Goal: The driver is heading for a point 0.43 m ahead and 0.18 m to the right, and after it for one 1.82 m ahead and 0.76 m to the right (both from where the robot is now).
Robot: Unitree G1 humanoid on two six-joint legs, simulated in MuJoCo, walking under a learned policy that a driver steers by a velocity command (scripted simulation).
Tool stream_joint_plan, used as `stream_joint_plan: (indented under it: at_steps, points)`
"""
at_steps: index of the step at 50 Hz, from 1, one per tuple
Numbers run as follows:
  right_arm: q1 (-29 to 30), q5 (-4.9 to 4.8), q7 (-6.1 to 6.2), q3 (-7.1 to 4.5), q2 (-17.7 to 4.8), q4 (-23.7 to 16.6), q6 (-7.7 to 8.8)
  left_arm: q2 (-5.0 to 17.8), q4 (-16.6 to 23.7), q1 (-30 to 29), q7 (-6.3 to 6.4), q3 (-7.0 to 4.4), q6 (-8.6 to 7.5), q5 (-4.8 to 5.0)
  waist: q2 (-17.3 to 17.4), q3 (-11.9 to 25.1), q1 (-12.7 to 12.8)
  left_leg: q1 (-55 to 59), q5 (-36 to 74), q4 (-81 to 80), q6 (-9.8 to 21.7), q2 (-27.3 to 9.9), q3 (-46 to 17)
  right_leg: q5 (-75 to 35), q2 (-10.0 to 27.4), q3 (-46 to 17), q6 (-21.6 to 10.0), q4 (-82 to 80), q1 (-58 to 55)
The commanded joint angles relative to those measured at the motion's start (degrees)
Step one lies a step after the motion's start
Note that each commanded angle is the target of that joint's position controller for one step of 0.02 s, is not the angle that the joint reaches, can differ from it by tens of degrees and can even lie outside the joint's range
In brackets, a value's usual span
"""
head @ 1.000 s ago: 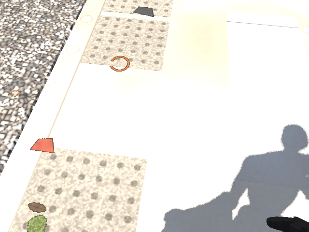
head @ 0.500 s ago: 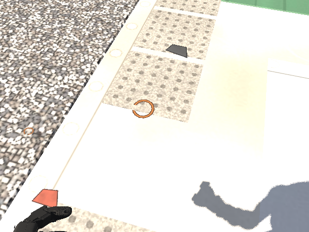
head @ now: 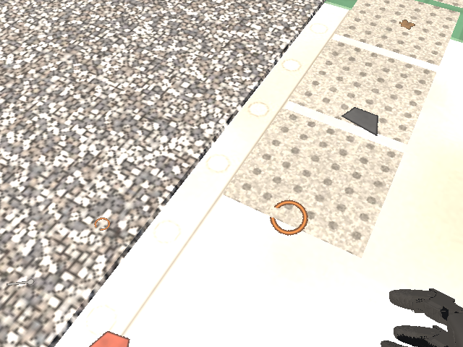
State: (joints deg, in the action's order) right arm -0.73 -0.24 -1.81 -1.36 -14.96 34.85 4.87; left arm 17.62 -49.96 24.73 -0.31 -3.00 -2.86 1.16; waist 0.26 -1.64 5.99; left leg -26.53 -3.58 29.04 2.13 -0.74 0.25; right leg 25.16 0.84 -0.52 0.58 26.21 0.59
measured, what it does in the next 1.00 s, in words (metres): walks ahead, turning right: right foot, then left foot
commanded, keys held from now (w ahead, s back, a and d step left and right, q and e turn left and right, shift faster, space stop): w+e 0.48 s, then e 0.52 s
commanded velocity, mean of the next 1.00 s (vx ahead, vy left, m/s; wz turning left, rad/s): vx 0.35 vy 0.00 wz -0.49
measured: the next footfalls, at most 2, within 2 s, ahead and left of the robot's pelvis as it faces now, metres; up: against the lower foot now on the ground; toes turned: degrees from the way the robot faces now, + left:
right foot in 0.52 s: +0.41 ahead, -0.16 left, +0.00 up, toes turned -19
left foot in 1.00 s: +0.60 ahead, -0.03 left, +0.00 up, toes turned -41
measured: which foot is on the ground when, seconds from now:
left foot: down 0.00-0.54, up 0.56-0.98, down 1.00-1.00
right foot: up 0.00-0.50, down 0.52-1.00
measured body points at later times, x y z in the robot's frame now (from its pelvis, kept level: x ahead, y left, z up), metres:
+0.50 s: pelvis +0.26 -0.02 +0.00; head +0.29 -0.04 +0.44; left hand +0.53 +0.15 -0.09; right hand +0.20 -0.31 -0.13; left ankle +0.11 +0.11 -0.72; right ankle +0.37 -0.15 -0.72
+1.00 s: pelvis +0.44 -0.07 +0.00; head +0.47 -0.08 +0.45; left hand +0.72 +0.11 -0.09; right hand +0.45 -0.39 -0.09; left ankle +0.57 +0.00 -0.73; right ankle +0.37 -0.15 -0.73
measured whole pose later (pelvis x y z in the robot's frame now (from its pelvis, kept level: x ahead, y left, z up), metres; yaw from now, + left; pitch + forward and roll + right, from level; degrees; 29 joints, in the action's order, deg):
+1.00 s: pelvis +0.44 -0.07 +0.00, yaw -34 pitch +2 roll +0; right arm -6.2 0.5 0.6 -2.6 -16.7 40.7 2.5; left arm 18.5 -37.7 12.0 1.8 -4.5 2.4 0.8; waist 0.5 -1.0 1.6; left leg -22.7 -7.0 29.3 -2.6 1.4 -5.1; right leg 18.8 -8.2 -12.2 -2.3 34.4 16.5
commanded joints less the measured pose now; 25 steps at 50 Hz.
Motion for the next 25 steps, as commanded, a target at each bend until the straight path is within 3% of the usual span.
stream_joint_plan:
  at_steps: [1, 2, 3, 4, 5, 6, 8, 10, 16, 19, 21, 23, 24, 25]
  points:
    - [-24.4, 1.13, 1.04, -5.60, -16.0, 1.7, -0.43, 1.2, 6.2, 2.7, 0.38, 0.95, -1.97, -0.24, 16.7, 23.3, -11.8, 48.9, -12.9, -8.5, 13.7, -23.7, -38.4, 8.8, -2.7, -4.1, -1.6, 39.4, 36.8]
    - [-22.5, 0.36, 0.95, -4.29, -11.1, 2.0, -0.38, 7.1, 6.0, -1.1, 0.28, -0.77, -2.06, 1.17, 10.2, 15.8, -12.6, 43.1, -18.8, -10.7, 11.8, -21.5, -35.0, 6.5, 0.2, -7.4, -1.6, 44.9, 41.8]
    - [-19.0, -0.13, 0.92, -3.61, -9.2, 2.2, -0.23, 8.0, 7.1, -4.6, 0.15, -1.23, -2.05, 1.58, 8.4, 8.9, -11.4, 36.0, -16.7, -12.2, 10.1, -19.6, -26.6, 1.2, 2.4, -6.2, -1.9, 44.4, 43.1]
    - [-15.5, 0.21, 0.73, -3.18, -7.8, 2.3, 0.01, 7.2, 7.1, -6.3, 0.36, -1.27, -1.84, 0.97, 5.7, 5.9, -9.6, 29.8, -12.7, -14.1, 9.1, -17.1, -21.4, -3.2, 4.3, -5.3, -1.6, 42.5, 41.2]
    - [-13.1, 0.54, 0.48, -2.75, -5.9, 2.4, 0.42, 6.6, 6.8, -6.7, 0.48, -1.58, -1.18, 0.44, 5.5, 3.1, -8.1, 24.9, -8.3, -16.3, 8.1, -14.7, -16.4, -6.5, 5.5, -5.5, -1.4, 40.4, 39.0]
    - [-11.7, 0.95, 0.48, -2.86, -5.9, 2.9, 0.94, 5.2, 6.6, -4.9, 0.36, -1.50, -0.50, 0.61, 7.5, 2.9, -6.3, 21.6, -5.1, -18.0, 8.2, -14.3, -13.3, -9.0, 6.5, -5.7, -0.9, 39.9, 35.9]
    - [-10.7, 0.98, 0.54, -3.15, -5.6, 4.0, 1.96, 3.3, 6.3, -4.5, 0.28, -1.35, 0.61, 0.66, 6.0, 1.8, -5.2, 18.6, 1.3, -20.2, 8.8, -13.7, -8.1, -11.7, 6.7, -5.7, -0.1, 39.2, 34.8]
    - [-10.8, 1.23, 0.88, -3.59, -6.4, 5.3, 2.41, 2.9, 7.3, -6.9, 0.42, -1.46, 1.15, 0.44, 4.0, 0.3, -5.1, 18.6, 5.4, -21.3, 9.0, -13.7, -4.1, -15.7, 6.7, -6.6, 0.5, 36.3, 37.7]
    - [-13.6, 0.77, 2.14, -4.38, -9.4, 8.2, 1.52, 0.9, 11.0, -17.1, -1.50, -0.43, 0.44, 0.00, 1.6, -2.7, -8.6, 22.1, 8.9, -22.5, 7.5, -12.9, 5.6, -29.2, 5.7, -2.2, -0.2, 17.8, 37.8]
    - [-16.8, 0.04, 2.36, -4.85, -10.7, 10.0, 0.38, 0.6, 13.9, -22.4, -2.52, -0.08, 0.41, 0.03, 0.9, -4.4, -10.5, 28.0, 11.2, -20.9, 7.1, -14.7, 7.6, -27.5, 5.1, 0.0, -1.7, 12.6, 40.0]
    - [-17.8, -0.53, 2.44, -5.14, -11.4, 10.7, -0.60, 1.0, 15.7, -24.3, -3.19, -0.20, 0.46, 0.05, 1.4, -4.4, -10.4, 32.0, 16.7, -18.0, 6.3, -15.7, 8.9, -23.3, 4.2, 1.8, -3.2, 10.6, 40.3]
    - [-17.0, -0.84, 2.81, -5.54, -12.9, 10.6, -1.46, 2.5, 16.6, -22.9, -3.55, -0.95, 0.73, 0.05, 3.4, -1.7, -8.4, 34.0, 34.3, -11.7, 5.1, -15.7, 10.7, -17.8, 1.0, 5.1, -5.3, 10.0, 35.0]
    - [-16.6, -1.02, 3.09, -5.76, -13.8, 10.5, -1.92, 3.8, 16.4, -19.9, -3.52, -1.70, 0.98, 0.06, 4.7, 0.8, -6.3, 34.3, 43.8, -6.1, 4.5, -15.5, 11.4, -14.7, -1.3, 6.8, -6.6, 10.4, 30.1]
    - [-15.6, -1.10, 3.37, -5.81, -14.1, 10.0, -2.48, 6.1, 15.0, -13.2, -3.23, -3.07, 1.12, -0.03, 4.7, 4.2, -2.3, 32.3, 49.1, 4.1, 3.3, -14.1, 12.2, -14.7, -3.8, 7.6, -8.1, 8.6, 21.6]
